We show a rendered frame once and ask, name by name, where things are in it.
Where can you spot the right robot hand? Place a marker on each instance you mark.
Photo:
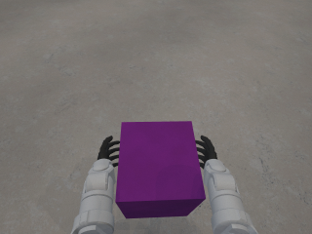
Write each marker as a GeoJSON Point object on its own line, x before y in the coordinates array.
{"type": "Point", "coordinates": [208, 151]}

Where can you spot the robot right forearm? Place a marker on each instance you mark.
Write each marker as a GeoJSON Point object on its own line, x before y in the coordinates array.
{"type": "Point", "coordinates": [227, 206]}

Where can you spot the left robot hand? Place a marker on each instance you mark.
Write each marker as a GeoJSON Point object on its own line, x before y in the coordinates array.
{"type": "Point", "coordinates": [104, 150]}

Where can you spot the robot left forearm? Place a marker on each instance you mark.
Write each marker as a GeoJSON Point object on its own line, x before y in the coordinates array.
{"type": "Point", "coordinates": [95, 213]}

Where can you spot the carton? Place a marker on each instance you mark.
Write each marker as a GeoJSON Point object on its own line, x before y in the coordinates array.
{"type": "Point", "coordinates": [159, 172]}

